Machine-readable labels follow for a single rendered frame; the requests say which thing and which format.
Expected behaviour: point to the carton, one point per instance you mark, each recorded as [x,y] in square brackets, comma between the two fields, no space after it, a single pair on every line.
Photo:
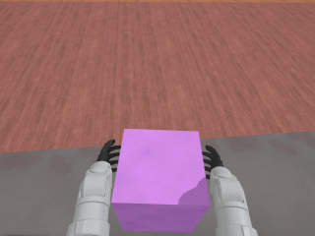
[160,183]

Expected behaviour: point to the robot right forearm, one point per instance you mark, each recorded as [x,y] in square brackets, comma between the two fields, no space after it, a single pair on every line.
[231,209]

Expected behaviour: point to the left robot hand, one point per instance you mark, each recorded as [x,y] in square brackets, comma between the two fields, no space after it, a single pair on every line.
[105,154]

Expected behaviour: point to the right robot hand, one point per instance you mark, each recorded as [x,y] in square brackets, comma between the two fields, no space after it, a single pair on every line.
[215,159]

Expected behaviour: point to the robot left forearm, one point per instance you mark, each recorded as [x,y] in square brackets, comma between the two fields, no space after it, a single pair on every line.
[93,202]

